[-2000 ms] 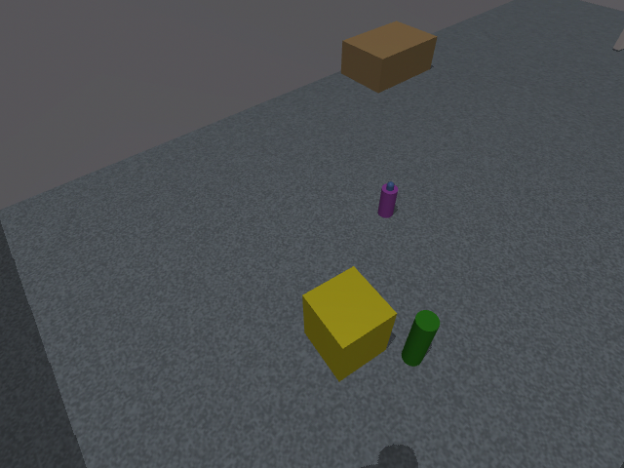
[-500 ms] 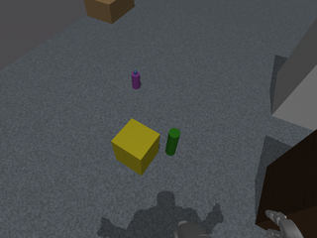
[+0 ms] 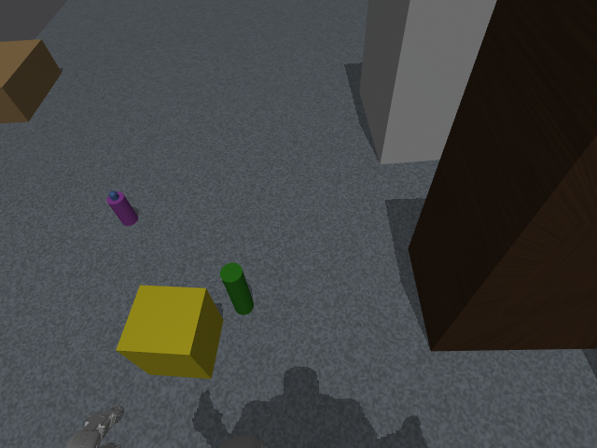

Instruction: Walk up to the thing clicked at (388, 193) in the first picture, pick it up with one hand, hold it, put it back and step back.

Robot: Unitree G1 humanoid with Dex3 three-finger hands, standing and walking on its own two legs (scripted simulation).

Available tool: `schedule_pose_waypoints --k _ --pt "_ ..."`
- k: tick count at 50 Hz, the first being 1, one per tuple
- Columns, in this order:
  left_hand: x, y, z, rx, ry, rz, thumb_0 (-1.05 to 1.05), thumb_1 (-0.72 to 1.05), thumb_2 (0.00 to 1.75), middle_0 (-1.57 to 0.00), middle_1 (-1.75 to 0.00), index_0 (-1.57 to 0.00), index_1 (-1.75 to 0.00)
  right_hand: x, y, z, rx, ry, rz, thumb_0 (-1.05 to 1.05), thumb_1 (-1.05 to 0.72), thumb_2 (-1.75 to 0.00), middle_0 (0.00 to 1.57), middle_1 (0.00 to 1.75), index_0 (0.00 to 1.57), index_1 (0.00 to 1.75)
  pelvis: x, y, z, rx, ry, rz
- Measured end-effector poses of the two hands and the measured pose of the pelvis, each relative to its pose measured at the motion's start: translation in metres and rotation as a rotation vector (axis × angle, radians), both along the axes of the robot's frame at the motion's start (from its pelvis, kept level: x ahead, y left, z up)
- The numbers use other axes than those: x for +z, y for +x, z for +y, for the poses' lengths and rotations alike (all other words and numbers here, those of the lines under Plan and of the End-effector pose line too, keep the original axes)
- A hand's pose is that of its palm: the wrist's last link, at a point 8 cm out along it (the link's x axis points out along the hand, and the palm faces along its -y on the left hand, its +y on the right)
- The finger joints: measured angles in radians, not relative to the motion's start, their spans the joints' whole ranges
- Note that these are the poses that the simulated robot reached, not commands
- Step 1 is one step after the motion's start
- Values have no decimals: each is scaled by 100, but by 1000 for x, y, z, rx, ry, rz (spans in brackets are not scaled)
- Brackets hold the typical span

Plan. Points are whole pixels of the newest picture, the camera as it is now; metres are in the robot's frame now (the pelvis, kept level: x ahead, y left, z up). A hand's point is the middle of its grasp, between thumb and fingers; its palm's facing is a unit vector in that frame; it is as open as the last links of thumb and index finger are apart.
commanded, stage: walk up
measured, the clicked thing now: (121, 206) +1.12 +0.73 -0.67
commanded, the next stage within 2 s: none
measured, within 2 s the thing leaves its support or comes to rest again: neither
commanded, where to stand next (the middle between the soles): +0.06 -0.01 m, yaw -34 degrees
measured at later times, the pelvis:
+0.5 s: pelvis +0.02 +0.03 +0.00, yaw -17 degrees
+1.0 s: pelvis -0.01 +0.01 -0.02, yaw -28 degrees
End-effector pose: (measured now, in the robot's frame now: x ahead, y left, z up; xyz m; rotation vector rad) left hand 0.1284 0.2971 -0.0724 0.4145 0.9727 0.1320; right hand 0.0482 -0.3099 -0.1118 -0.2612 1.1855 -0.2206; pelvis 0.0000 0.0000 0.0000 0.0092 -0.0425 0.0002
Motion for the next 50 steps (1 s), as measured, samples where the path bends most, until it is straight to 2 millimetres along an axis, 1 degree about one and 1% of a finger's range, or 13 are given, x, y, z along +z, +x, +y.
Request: schedule_pose_waypoints --k 4,7,12,16,22,26,31,34,36,40,43,47,50 --pt "-3 12 -11 -32 -20 16 0 90 90 -21 -30 -20 -30 7 13 1 -9 -11 -60 1 -91 -90 20 30 20 30 2 10 1 -54 -4 -1" --pt "-10 20 -12 -62 -30 30 0 90 90 -21 -30 -20 -30 11 21 0 -27 -47 -88 1 -91 -90 20 30 20 30 -1 17 6 -90 -15 0" --pt "-28 36 0 -106 -36 56 0 90 90 -21 -30 -20 -30 17 30 3 -62 -120 -111 1 -91 -90 20 30 20 30 -10 27 18 -147 -24 13" --pt "-49 53 12 -113 -39 74 0 90 90 -21 -30 -20 -30 21 25 13 -81 -165 -123 0 -91 -90 20 30 20 30 -19 30 27 -187 -1 7" --pt "-49 61 10 -204 -38 154 0 90 90 -21 -30 -20 -30 40 -1 21 -147 -172 -134 0 -91 -90 21 30 20 30 -6 24 31 -273 -35 3" --pt "-44 61 9 -228 -32 169 0 90 90 -21 -30 -20 -30 41 -27 15 -168 -170 -106 0 -90 -90 21 30 20 30 -4 18 29 -307 -33 15" --pt "-38 58 0 -267 26 177 0 90 90 -21 -30 -20 -30 26 -61 -3 -210 -151 -94 0 -90 -90 21 30 20 30 -12 11 18 -357 -16 13" --pt "-35 54 -8 -283 79 156 0 90 90 -21 -30 -20 -30 5 -81 -18 -259 -130 -99 0 -90 -90 21 30 20 30 -23 4 8 -386 -29 3" --pt "-30 49 -15 -286 102 140 0 90 90 -21 -30 -20 -30 -8 -92 -23 -304 -109 -88 1 -90 -90 21 30 20 30 -25 0 3 -386 -53 -7" --pt "-17 45 -26 -311 126 138 0 90 90 -21 -30 -20 -30 -19 -105 -18 -363 -52 -68 1 -91 -90 20 30 20 30 -19 -4 -2 -445 1 -7" --pt "-12 50 -33 -338 132 134 0 90 90 -21 -30 -20 -30 -22 -114 -11 -381 -27 -57 1 -91 -90 20 30 20 30 -15 -7 -2 -464 8 4" --pt "-15 63 -40 -378 123 110 0 90 90 -21 -30 -20 -30 -24 -128 -1 -389 -22 -13 1 -91 -90 20 30 20 30 -16 -8 1 -488 7 19" --pt "-25 74 -41 -400 101 96 0 90 90 -21 -30 -20 -30 -23 -135 6 -400 -39 5 1 -91 -90 20 30 20 30 -20 -6 7 -496 3 25"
